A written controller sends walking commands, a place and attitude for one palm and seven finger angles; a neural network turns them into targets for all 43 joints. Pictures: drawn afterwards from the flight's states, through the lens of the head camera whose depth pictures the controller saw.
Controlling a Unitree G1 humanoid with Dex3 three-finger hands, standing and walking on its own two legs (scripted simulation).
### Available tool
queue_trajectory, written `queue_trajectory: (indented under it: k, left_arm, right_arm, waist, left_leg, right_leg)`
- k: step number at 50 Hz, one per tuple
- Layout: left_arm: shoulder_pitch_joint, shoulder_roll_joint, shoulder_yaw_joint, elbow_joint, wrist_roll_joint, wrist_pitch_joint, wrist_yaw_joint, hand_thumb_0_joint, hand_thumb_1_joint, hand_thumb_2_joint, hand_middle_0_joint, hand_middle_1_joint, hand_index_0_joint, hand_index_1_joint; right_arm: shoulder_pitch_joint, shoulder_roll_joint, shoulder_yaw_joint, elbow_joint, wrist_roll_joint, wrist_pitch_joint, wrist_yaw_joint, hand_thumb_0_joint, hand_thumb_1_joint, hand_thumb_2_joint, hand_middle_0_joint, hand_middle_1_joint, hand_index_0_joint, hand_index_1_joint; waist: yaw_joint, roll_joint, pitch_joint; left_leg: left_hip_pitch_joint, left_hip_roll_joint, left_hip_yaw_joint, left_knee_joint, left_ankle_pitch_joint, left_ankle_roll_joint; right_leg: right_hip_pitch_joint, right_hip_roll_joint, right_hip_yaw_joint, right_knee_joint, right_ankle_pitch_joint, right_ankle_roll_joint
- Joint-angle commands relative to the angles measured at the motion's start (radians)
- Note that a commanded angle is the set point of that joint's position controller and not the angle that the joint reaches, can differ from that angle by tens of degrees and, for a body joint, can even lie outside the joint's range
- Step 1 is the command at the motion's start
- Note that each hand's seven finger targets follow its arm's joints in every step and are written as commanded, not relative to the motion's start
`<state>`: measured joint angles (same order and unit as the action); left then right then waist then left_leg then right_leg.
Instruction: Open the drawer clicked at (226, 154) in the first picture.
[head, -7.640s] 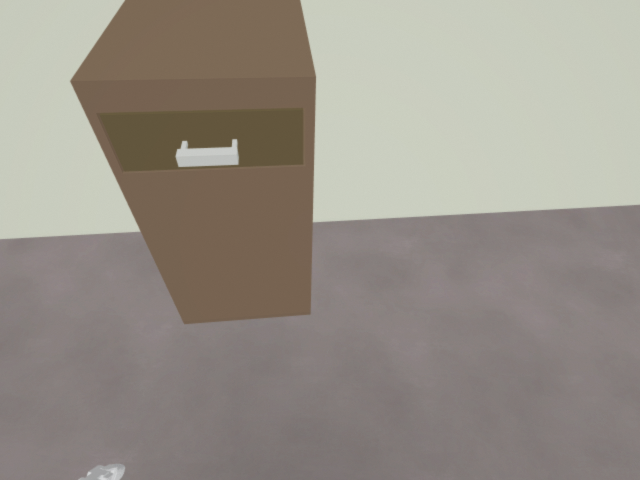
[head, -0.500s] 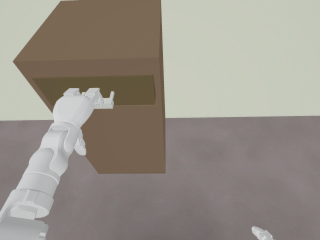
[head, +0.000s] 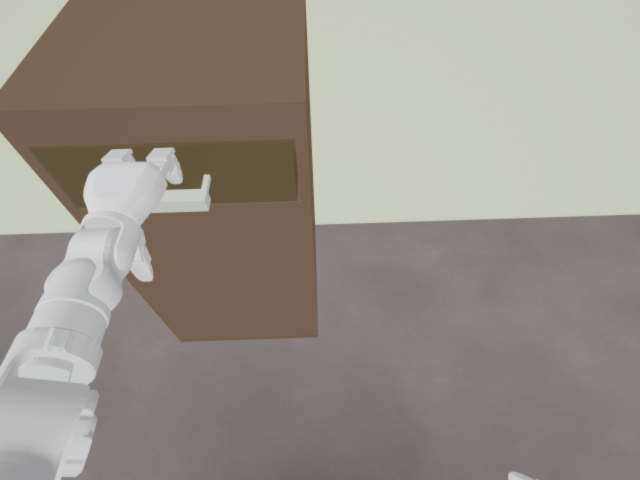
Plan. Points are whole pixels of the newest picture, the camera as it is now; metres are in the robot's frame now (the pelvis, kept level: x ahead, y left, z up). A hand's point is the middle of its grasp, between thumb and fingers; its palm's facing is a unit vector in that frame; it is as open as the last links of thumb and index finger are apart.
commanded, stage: move the hooked fingers above the handle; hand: left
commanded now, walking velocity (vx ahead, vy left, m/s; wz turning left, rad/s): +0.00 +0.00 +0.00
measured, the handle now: (173, 191) +0.54 +0.27 +0.00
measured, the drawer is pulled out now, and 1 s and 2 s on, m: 0.00 0.00 0.00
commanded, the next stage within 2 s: none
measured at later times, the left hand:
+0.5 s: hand (144, 194) +0.48 +0.28 +0.05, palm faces -0.07 +0.01 -1.00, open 13.8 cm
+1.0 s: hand (139, 202) +0.46 +0.28 +0.05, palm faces -0.10 +0.00 -0.99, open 13.8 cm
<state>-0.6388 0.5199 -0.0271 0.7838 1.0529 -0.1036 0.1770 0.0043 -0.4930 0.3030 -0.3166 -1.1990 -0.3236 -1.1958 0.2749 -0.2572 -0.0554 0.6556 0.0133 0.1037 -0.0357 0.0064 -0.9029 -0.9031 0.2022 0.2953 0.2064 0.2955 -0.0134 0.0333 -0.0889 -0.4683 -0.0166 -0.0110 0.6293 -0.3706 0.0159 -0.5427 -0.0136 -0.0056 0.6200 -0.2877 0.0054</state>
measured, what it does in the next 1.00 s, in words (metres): stands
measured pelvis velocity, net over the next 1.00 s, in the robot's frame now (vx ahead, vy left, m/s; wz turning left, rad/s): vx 0.00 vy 0.01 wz -0.03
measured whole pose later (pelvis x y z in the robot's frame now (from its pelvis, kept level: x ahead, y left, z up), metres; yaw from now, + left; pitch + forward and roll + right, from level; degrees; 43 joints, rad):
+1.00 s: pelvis +0.00 +0.01 -0.01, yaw -2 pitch +17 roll -1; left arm -0.78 0.59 0.00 1.00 1.05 -0.08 0.17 0.00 -0.49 0.30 -0.31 -1.20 -0.32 -1.20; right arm 0.36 -0.26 -0.05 0.68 0.00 0.14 -0.02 0.00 -0.90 -0.90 0.20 0.30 0.21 0.30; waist -0.06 0.05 -0.13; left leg -0.60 -0.01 0.01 0.70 -0.40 0.03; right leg -0.65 0.00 0.01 0.64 -0.28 0.02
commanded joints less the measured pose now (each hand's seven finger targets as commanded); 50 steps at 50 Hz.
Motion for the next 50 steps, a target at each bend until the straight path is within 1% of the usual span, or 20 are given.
queue_trajectory:
  k: [1,3,5,8,11,13,14,15,18,19,24,27,31,33,36,40,44,45,47,50]
  left_arm:
    - [-0.428,0.266,0.103,-0.122,0.001,0.005,0.049,0.0,-0.5,0.3,-0.3,-1.2,-0.3,-1.2]
    - [-0.471,0.239,0.073,-0.093,0.002,0.008,0.043,0.0,-0.5,0.3,-0.3,-1.2,-0.3,-1.2]
    - [-0.496,0.233,0.056,-0.086,0.004,0.009,0.035,0.0,-0.5,0.3,-0.3,-1.2,-0.3,-1.2]
    - [-0.529,0.298,0.107,-0.073,0.004,-0.009,0.034,0.0,-0.5,0.3,-0.3,-1.2,-0.3,-1.2]
    - [-0.551,0.331,0.134,-0.081,0.012,-0.037,0.046,0.0,-0.5,0.3,-0.3,-1.2,-0.3,-1.2]
    - [-0.562,0.354,0.155,-0.053,0.016,-0.044,0.061,0.0,-0.5,0.3,-0.3,-1.2,-0.3,-1.2]
    - [-0.564,0.348,0.144,-0.041,0.017,-0.043,0.067,0.0,-0.5,0.3,-0.3,-1.2,-0.3,-1.2]
    - [-0.56,0.372,0.163,-0.012,0.019,-0.037,0.074,0.0,-0.5,0.3,-0.3,-1.2,-0.3,-1.2]
    - [-0.561,0.433,0.197,0.04,0.026,-0.014,0.085,0.0,-0.5,0.3,-0.3,-1.2,-0.3,-1.2]
    - [-0.58,0.408,0.162,0.055,0.029,-0.007,0.085,0.0,-0.5,0.3,-0.3,-1.2,-0.3,-1.2]
    - [-0.565,0.4,0.142,0.064,0.02,-0.017,0.045,0.0,-0.5,0.3,-0.3,-1.2,-0.3,-1.2]
    - [-0.567,0.321,0.087,0.019,0.008,-0.05,0.019,0.0,-0.5,0.3,-0.3,-1.2,-0.3,-1.2]
    - [-0.616,0.339,0.112,-0.034,0.003,-0.096,0.031,0.0,-0.5,0.3,-0.3,-1.2,-0.3,-1.2]
    - [-0.644,0.405,0.171,-0.062,0.005,-0.109,0.059,0.0,-0.5,0.3,-0.3,-1.2,-0.3,-1.2]
    - [-0.594,0.423,0.2,-0.012,0.014,-0.076,0.109,0.0,-0.5,0.3,-0.3,-1.2,-0.3,-1.2]
    - [-0.582,0.405,0.167,0.083,0.032,0.014,0.133,0.0,-0.5,0.3,-0.3,-1.2,-0.3,-1.2]
    - [-0.553,0.369,0.128,0.076,0.023,0.046,0.077,0.0,-0.5,0.3,-0.3,-1.2,-0.3,-1.2]
    - [-0.562,0.318,0.087,0.051,0.013,0.039,0.057,0.0,-0.5,0.3,-0.3,-1.2,-0.3,-1.2]
    - [-0.556,0.267,0.051,0.004,-0.002,0.008,0.017,0.0,-0.5,0.3,-0.3,-1.2,-0.3,-1.2]
    - [-0.577,0.278,0.061,-0.045,-0.014,-0.056,-0.009,0.0,-0.5,0.3,-0.3,-1.2,-0.3,-1.2]
  right_arm:
    - [0.081,-0.14,-0.052,-0.076,-0.009,-0.019,-0.004,0.0,-0.9,-0.9,0.2,0.3,0.2,0.3]
    - [0.094,-0.143,-0.052,-0.073,-0.009,-0.014,-0.002,0.0,-0.9,-0.9,0.2,0.3,0.2,0.3]
    - [0.104,-0.148,-0.055,-0.069,-0.008,-0.011,-0.001,0.0,-0.9,-0.9,0.2,0.3,0.2,0.3]
    - [0.128,-0.155,-0.057,-0.067,-0.014,-0.004,-0.007,0.0,-0.9,-0.9,0.2,0.3,0.2,0.3]
    - [0.142,-0.15,-0.059,-0.064,-0.017,-0.002,-0.009,0.0,-0.9,-0.9,0.2,0.3,0.2,0.3]
    - [0.151,-0.153,-0.059,-0.054,-0.021,0.001,-0.009,0.0,-0.9,-0.9,0.2,0.3,0.2,0.3]
    - [0.16,-0.152,-0.057,-0.051,-0.021,0.001,-0.007,0.0,-0.9,-0.9,0.2,0.3,0.2,0.3]
    - [0.162,-0.155,-0.056,-0.044,-0.021,0.001,-0.005,0.0,-0.9,-0.9,0.2,0.3,0.2,0.3]
    - [0.168,-0.167,-0.051,-0.04,-0.024,0.007,-0.004,0.0,-0.9,-0.9,0.2,0.3,0.2,0.3]
    - [0.174,-0.165,-0.052,-0.04,-0.021,0.006,-0.004,0.0,-0.9,-0.9,0.2,0.3,0.2,0.3]
    - [0.198,-0.172,-0.056,-0.04,-0.019,0.005,-0.009,0.0,-0.9,-0.9,0.2,0.3,0.2,0.3]
    - [0.207,-0.166,-0.064,-0.038,-0.018,0.005,-0.011,0.0,-0.9,-0.9,0.2,0.3,0.2,0.3]
    - [0.217,-0.168,-0.069,-0.024,-0.023,0.008,-0.013,0.0,-0.9,-0.9,0.2,0.3,0.2,0.3]
    - [0.213,-0.171,-0.065,-0.019,-0.03,0.01,-0.013,0.0,-0.9,-0.9,0.2,0.3,0.2,0.3]
    - [0.195,-0.167,-0.056,-0.019,-0.033,0.014,0.0,0.0,-0.9,-0.9,0.2,0.3,0.2,0.3]
    - [0.186,-0.176,-0.049,-0.022,-0.028,0.016,0.015,0.0,-0.9,-0.9,0.2,0.3,0.2,0.3]
    - [0.195,-0.177,-0.054,-0.04,-0.02,0.015,0.011,0.0,-0.9,-0.9,0.2,0.3,0.2,0.3]
    - [0.196,-0.173,-0.058,-0.045,-0.018,0.014,0.009,0.0,-0.9,-0.9,0.2,0.3,0.2,0.3]
    - [0.195,-0.171,-0.063,-0.048,-0.016,0.013,0.002,0.0,-0.9,-0.9,0.2,0.3,0.2,0.3]
    - [0.187,-0.168,-0.06,-0.043,-0.017,0.017,-0.01,0.0,-0.9,-0.9,0.2,0.3,0.2,0.3]
  waist:
    - [-0.018,0.028,-0.379]
    - [-0.037,-0.001,-0.365]
    - [-0.048,0.013,-0.366]
    - [-0.047,-0.016,-0.412]
    - [-0.042,0.025,-0.444]
    - [-0.049,0.011,-0.433]
    - [-0.05,0.034,-0.435]
    - [-0.048,0.035,-0.409]
    - [-0.047,0.008,-0.422]
    - [-0.061,0.016,-0.428]
    - [-0.065,0.034,-0.475]
    - [-0.08,0.047,-0.471]
    - [-0.085,0.077,-0.448]
    - [-0.071,0.096,-0.462]
    - [-0.051,0.118,-0.439]
    - [-0.059,0.067,-0.405]
    - [-0.056,0.042,-0.505]
    - [-0.068,0.035,-0.506]
    - [-0.079,0.019,-0.479]
    - [-0.089,0.015,-0.403]
  left_leg:
    - [0.1,-0.015,0.028,-0.025,0.513,0.013]
    - [0.08,-0.014,0.022,-0.022,0.51,0.015]
    - [0.092,-0.01,0.023,-0.014,0.51,0.017]
    - [0.072,-0.013,0.023,-0.003,0.513,0.023]
    - [0.067,-0.012,0.021,0.01,0.538,0.023]
    - [0.044,-0.01,0.02,0.018,0.541,0.024]
    - [0.038,-0.012,0.023,0.018,0.528,0.022]
    - [0.016,-0.011,0.025,0.018,0.511,0.021]
    - [-0.039,-0.016,0.032,0.023,0.475,0.025]
    - [-0.039,-0.016,0.037,0.023,0.458,0.025]
    - [-0.014,-0.007,0.038,0.028,0.477,0.028]
    - [0.043,0.002,0.03,0.032,0.497,0.028]
    - [0.078,0.008,0.008,0.036,0.515,0.021]
    - [0.071,0.007,0.004,0.04,0.545,0.017]
    - [0.04,0.004,0.007,0.043,0.566,0.01]
    - [-0.008,0.006,0.014,0.033,0.499,0.007]
    - [0.051,0.014,0.021,0.031,0.564,0.012]
    - [0.074,0.017,0.02,0.029,0.572,0.015]
    - [0.104,0.021,0.013,0.026,0.574,0.018]
    - [0.102,0.017,0.001,0.016,0.524,0.022]
  right_leg:
    - [0.22,0.041,-0.022,-0.005,0.369,-0.051]
    - [0.208,0.043,-0.026,-0.005,0.364,-0.051]
    - [0.183,0.043,-0.022,-0.004,0.365,-0.048]
    - [0.216,0.044,-0.014,0.002,0.385,-0.046]
    - [0.213,0.043,-0.009,0.018,0.402,-0.046]
    - [0.204,0.045,-0.01,0.022,0.404,-0.046]
    - [0.194,0.045,-0.01,0.024,0.396,-0.045]
    - [0.186,0.045,-0.011,0.027,0.388,-0.046]
    - [0.21,0.046,-0.006,0.032,0.394,-0.044]
    - [0.202,0.044,-0.005,0.029,0.39,-0.04]
    - [0.211,0.046,0.0,0.024,0.401,-0.038]
    - [0.162,0.051,-0.004,0.01,0.369,-0.037]
    - [0.1,0.055,-0.011,0.013,0.316,-0.043]
    - [0.108,0.054,-0.014,0.026,0.329,-0.047]
    - [0.101,0.055,-0.024,0.045,0.328,-0.049]
    - [0.097,0.055,-0.036,0.043,0.301,-0.047]
    - [0.168,0.05,-0.022,0.031,0.364,-0.039]
    - [0.167,0.052,-0.021,0.019,0.372,-0.036]
    - [0.151,0.052,-0.02,0.001,0.355,-0.033]
    - [0.119,0.053,-0.018,-0.012,0.313,-0.036]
